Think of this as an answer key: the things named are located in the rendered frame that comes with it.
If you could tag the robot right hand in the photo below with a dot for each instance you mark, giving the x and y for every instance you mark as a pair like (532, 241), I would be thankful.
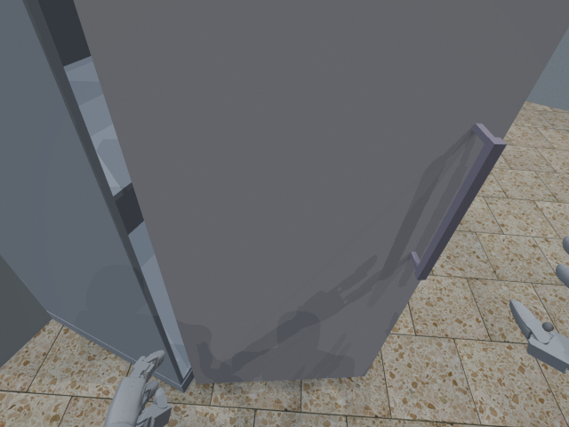
(551, 348)

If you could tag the fridge door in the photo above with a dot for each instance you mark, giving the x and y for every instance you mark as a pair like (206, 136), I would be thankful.
(289, 155)

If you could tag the handle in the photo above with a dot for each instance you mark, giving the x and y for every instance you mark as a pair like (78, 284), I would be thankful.
(478, 173)

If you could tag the robot left hand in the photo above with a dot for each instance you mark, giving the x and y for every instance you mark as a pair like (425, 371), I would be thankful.
(132, 395)

